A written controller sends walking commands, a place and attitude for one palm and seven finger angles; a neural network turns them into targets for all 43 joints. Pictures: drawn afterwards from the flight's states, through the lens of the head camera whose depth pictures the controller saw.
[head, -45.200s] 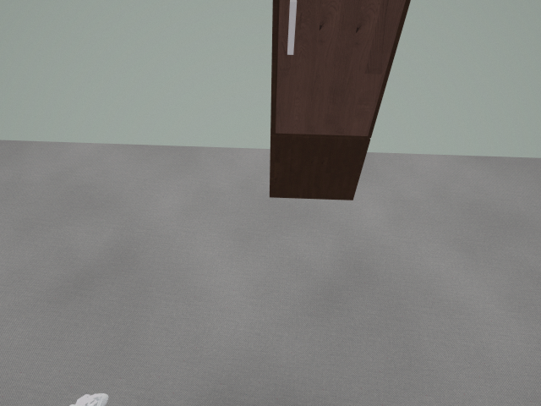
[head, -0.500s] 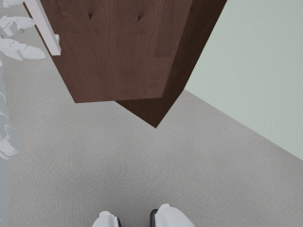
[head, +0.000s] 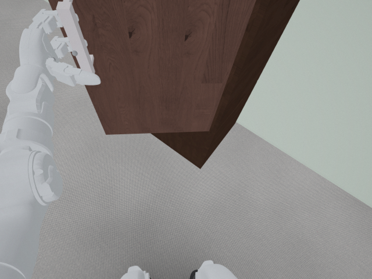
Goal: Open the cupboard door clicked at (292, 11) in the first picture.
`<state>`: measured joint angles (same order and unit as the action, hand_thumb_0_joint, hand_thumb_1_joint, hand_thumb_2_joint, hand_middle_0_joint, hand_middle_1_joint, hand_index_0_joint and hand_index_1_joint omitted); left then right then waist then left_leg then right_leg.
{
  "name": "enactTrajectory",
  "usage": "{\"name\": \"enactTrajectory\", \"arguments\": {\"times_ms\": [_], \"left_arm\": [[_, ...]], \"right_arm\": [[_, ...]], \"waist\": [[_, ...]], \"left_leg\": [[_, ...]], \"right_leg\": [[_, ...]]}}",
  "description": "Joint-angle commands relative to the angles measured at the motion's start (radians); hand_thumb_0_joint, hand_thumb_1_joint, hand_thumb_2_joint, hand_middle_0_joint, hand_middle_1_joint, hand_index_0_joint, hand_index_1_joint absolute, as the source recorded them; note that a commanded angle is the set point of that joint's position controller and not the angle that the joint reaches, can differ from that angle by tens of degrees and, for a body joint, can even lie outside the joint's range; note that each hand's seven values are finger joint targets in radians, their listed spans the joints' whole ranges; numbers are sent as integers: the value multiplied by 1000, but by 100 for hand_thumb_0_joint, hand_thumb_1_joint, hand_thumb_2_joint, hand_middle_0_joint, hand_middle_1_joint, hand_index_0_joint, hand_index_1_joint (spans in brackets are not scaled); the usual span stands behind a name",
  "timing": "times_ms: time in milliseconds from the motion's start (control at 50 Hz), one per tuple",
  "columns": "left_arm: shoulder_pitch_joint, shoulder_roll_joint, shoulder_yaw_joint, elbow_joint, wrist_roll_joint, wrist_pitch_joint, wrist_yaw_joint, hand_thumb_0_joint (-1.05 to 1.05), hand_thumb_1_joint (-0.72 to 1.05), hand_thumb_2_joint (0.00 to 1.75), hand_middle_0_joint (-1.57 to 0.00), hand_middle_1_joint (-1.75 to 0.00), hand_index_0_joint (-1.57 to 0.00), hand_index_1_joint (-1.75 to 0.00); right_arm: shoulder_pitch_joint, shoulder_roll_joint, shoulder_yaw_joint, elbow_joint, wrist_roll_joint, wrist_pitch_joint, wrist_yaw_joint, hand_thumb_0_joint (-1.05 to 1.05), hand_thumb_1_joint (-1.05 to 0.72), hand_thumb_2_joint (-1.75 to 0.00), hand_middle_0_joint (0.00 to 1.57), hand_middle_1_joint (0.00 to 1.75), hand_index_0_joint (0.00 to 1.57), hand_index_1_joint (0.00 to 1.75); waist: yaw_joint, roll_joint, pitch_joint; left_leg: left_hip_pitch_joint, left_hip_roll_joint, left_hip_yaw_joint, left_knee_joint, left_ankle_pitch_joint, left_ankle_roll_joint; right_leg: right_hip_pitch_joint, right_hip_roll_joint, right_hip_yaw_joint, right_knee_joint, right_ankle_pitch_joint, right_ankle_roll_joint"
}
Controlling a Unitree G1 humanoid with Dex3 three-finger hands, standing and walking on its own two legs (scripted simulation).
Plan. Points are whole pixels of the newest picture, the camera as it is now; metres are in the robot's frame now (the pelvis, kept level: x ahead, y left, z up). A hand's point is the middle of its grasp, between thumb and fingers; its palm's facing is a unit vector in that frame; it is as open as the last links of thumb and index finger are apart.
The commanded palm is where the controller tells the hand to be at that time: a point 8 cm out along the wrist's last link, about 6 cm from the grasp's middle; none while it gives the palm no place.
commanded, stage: slide the fingers in behind the handle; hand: left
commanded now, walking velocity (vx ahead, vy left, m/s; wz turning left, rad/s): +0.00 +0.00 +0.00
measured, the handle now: (80, 38) +0.59 +0.16 +0.13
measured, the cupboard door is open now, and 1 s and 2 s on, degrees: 42 42 42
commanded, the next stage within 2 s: close the thumb around the handle in 0.96 s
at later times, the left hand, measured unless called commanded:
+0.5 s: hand (91, 52) +0.54 +0.13 +0.14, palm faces -0.03 -1.00 +0.00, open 14.0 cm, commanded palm +0.52 +0.17 +0.13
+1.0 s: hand (90, 53) +0.54 +0.13 +0.14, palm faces -0.02 -1.00 +0.00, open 14.0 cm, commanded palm +0.52 +0.18 +0.13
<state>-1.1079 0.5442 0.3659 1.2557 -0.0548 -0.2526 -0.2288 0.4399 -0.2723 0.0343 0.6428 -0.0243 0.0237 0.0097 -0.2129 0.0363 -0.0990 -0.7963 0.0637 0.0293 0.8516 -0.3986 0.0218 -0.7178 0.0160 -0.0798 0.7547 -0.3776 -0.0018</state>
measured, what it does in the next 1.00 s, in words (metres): stands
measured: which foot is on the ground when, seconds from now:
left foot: down 0.00-1.00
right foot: down 0.00-1.00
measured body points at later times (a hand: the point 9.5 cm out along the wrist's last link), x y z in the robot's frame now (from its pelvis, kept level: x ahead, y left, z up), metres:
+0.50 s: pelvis -0.01 -0.01 +0.00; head +0.11 +0.00 +0.44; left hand +0.54 +0.18 +0.14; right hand -0.06 -0.28 -0.10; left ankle -0.01 +0.10 -0.70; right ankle -0.02 -0.12 -0.70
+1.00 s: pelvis +0.00 -0.01 +0.00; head +0.11 +0.00 +0.44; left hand +0.53 +0.18 +0.14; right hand -0.03 -0.27 -0.11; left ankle -0.01 +0.10 -0.70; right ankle -0.02 -0.12 -0.70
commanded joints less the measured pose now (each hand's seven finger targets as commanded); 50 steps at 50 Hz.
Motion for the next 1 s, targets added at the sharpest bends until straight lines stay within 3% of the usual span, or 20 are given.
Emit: {"name": "enactTrajectory", "arguments": {"times_ms": [0, 40, 80, 120, 180, 260, 280, 320, 360, 440, 540, 580, 620, 640, 660, 740, 820, 860, 920, 980], "left_arm": [[-504, 248, 45, -240, -2, -87, 32, 0, -50, 30, -30, -120, -30, -120], [-502, 226, 27, -229, -3, -82, 32, 0, -50, 30, -30, -120, -30, -120], [-473, 259, 54, -213, -5, -80, 30, 0, -50, 30, -30, -120, -30, -120], [-498, 224, 21, -217, -1, -77, 29, 0, -50, 30, -30, -120, -30, -120], [-478, 225, 37, -240, -16, -86, 27, 0, -50, 30, -30, -120, -30, -120], [-483, 218, 25, -186, -16, -72, 25, 0, -50, 30, -30, -120, -30, -120], [-503, 233, 35, -197, -15, -78, 28, 0, -50, 30, -30, -120, -30, -120], [-533, 180, -11, -207, -9, -83, 33, 0, -50, 30, -30, -120, -30, -120], [-528, 217, 16, -184, -10, -83, 39, 0, -50, 30, -30, -120, -30, -120], [-555, 166, -15, -220, -6, -96, 54, 0, -50, 30, -30, -120, -30, -120], [-536, 126, -30, -233, -9, -96, 72, 0, -50, 30, -30, -120, -30, -120], [-518, 156, -4, -242, -9, -105, 72, 0, -50, 30, -30, -120, -30, -120], [-523, 123, -28, -247, -11, -104, 68, 0, -50, 30, -30, -120, -30, -120], [-496, 155, -2, -227, -9, -100, 70, 0, -50, 30, -30, -120, -30, -120], [-516, 139, -20, -240, -12, -101, 68, 0, -50, 30, -30, -120, -30, -120], [-474, 142, -3, -247, -16, -111, 63, 0, -50, 30, -30, -120, -30, -120], [-497, 99, -44, -225, -17, -106, 65, 0, -50, 30, -30, -120, -30, -120], [-513, 117, -28, -223, -18, -102, 69, 0, -50, 30, -30, -120, -30, -120], [-499, 124, -17, -225, -18, -108, 68, 0, -50, 30, -30, -120, -30, -120], [-481, 115, -18, -215, -26, -106, 63, 0, -50, 30, -30, -120, -30, -120]], "right_arm": [[217, -185, -69, -25, 3, -3, -11, 0, -90, -90, 20, 30, 20, 30], [212, -183, -70, -25, 5, -2, -9, 0, -90, -90, 20, 30, 20, 30], [214, -187, -67, -33, 7, 0, -14, 0, -90, -90, 20, 30, 20, 30], [208, -181, -68, -31, 10, 1, -15, 0, -90, -90, 20, 30, 20, 30], [213, -182, -70, -34, 9, 0, -16, 0, -90, -90, 20, 30, 20, 30], [215, -184, -68, -22, 11, -3, -18, 0, -90, -90, 20, 30, 20, 30], [219, -185, -67, -20, 11, -4, -21, 0, -90, -90, 20, 30, 20, 30], [217, -178, -69, -14, 10, -9, -19, 0, -90, -90, 20, 30, 20, 30], [223, -184, -69, -6, 8, -13, -20, 0, -90, -90, 20, 30, 20, 30], [229, -180, -74, 2, 3, -21, -14, 0, -90, -90, 20, 30, 20, 30], [229, -179, -79, 3, 1, -23, -5, 0, -90, -90, 20, 30, 20, 30], [236, -183, -79, 2, 0, -21, -7, 0, -90, -90, 20, 30, 20, 30], [228, -179, -81, 6, 2, -20, -4, 0, -90, -90, 20, 30, 20, 30], [229, -183, -80, 6, 3, -18, -5, 0, -90, -90, 20, 30, 20, 30], [223, -181, -79, 3, 4, -18, -5, 0, -90, -90, 20, 30, 20, 30], [220, -177, -80, 0, 4, -18, -5, 0, -90, -90, 20, 30, 20, 30], [210, -176, -79, 2, 7, -16, -6, 0, -90, -90, 20, 30, 20, 30], [214, -179, -80, 7, 6, -18, -7, 0, -90, -90, 20, 30, 20, 30], [211, -176, -80, 7, 4, -20, -7, 0, -90, -90, 20, 30, 20, 30], [210, -177, -78, 0, 5, -20, -9, 0, -90, -90, 20, 30, 20, 30]], "waist": [[-6, 150, -484], [-17, 120, -461], [-7, 86, -470], [-19, 97, -442], [-10, 96, -480], [-20, 56, -409], [-22, 69, -414], [-35, 102, -417], [-32, 91, -410], [-32, 131, -452], [-28, 114, -472], [-17, 103, -490], [-23, 110, -479], [-12, 99, -465], [-21, 101, -453], [-4, 96, -471], [-27, 87, -418], [-30, 76, -424], [-18, 99, -455], [-20, 70, -440]], "left_leg": [[470, -28, -85, -39, 544, 1], [445, -29, -75, -39, 518, 4], [408, -36, -68, -45, 501, 11], [405, -35, -64, -49, 478, 10], [419, -40, -59, -49, 489, 13], [348, -44, -51, -65, 390, 18], [356, -44, -53, -64, 392, 20], [378, -44, -56, -65, 388, 16], [360, -42, -58, -64, 364, 16], [415, -41, -66, -60, 405, 11], [424, -43, -62, -64, 421, 11], [429, -44, -64, -63, 450, 12], [435, -44, -59, -63, 451, 11], [416, -44, -58, -66, 440, 11], [412, -46, -56, -73, 427, 11], [427, -47, -54, -71, 463, 11], [424, -45, -57, -74, 435, 10], [414, -45, -57, -72, 424, 13], [433, -47, -57, -62, 476, 10], [419, -48, -56, -64, 477, 13]], "right_leg": [[85, 47, 32, -37, 433, -9], [96, 46, 34, -44, 442, -5], [146, 46, 40, -42, 467, -7], [125, 43, 41, -51, 452, -3], [157, 45, 45, -53, 475, -6], [156, 43, 53, -75, 422, -2], [155, 41, 52, -71, 418, -4], [124, 40, 50, -76, 400, -2], [124, 40, 52, -79, 375, -4], [101, 41, 46, -70, 384, -6], [123, 43, 45, -72, 412, -5], [146, 44, 43, -65, 438, -10], [137, 44, 46, -71, 447, -7], [149, 45, 47, -72, 442, -9], [151, 45, 47, -76, 438, -7], [171, 45, 46, -71, 472, -9], [125, 43, 43, -76, 436, -7], [131, 43, 46, -76, 432, -5], [140, 40, 48, -65, 472, -7], [150, 41, 45, -63, 480, -7]]}}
